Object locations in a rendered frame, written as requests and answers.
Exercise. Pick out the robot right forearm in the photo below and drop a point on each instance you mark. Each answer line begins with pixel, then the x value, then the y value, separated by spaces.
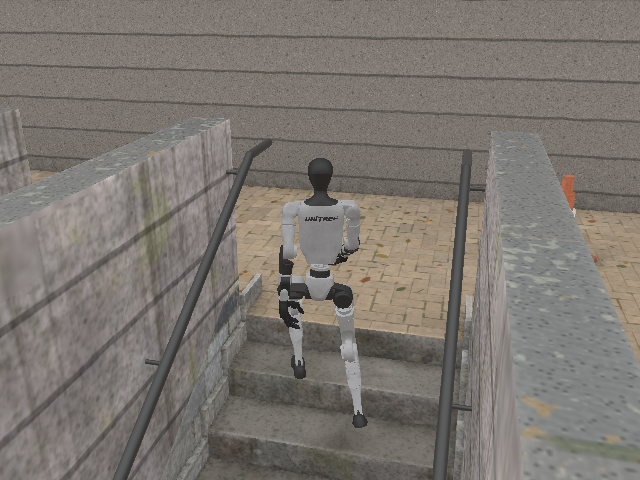
pixel 345 252

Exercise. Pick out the left robot shin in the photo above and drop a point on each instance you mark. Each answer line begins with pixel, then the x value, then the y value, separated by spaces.
pixel 296 337

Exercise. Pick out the robot right upper arm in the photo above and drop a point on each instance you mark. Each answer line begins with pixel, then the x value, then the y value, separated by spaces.
pixel 352 213

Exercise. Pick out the humanoid robot head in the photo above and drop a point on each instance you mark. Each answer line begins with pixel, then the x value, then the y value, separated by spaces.
pixel 320 171

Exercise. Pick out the left robot hand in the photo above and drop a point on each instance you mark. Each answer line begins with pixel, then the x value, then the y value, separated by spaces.
pixel 284 314

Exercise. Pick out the right robot hand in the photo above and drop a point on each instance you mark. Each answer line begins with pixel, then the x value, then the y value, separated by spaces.
pixel 339 260

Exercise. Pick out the robot left upper arm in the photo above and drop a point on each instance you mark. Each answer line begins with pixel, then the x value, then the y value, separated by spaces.
pixel 289 212

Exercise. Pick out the robot left forearm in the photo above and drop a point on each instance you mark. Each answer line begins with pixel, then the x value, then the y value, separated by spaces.
pixel 285 277

